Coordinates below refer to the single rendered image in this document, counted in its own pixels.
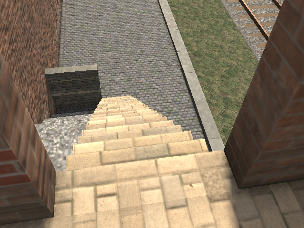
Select stairs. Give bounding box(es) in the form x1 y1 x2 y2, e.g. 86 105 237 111
66 95 209 171

